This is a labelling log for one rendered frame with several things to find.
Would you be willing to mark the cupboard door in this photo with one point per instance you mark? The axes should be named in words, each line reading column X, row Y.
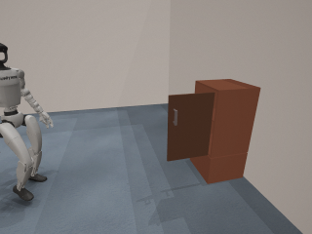
column 190, row 137

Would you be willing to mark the humanoid robot torso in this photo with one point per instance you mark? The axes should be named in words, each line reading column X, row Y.
column 10, row 96

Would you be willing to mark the left robot hand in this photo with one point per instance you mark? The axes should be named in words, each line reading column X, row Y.
column 43, row 118

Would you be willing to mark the right robot thigh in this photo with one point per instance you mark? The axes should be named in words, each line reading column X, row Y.
column 14, row 140

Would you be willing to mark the robot left forearm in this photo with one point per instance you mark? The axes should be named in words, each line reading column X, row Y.
column 33, row 103

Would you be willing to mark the left robot upper arm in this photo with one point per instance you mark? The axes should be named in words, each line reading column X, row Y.
column 23, row 90

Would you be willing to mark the handle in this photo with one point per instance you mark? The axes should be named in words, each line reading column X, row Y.
column 175, row 119

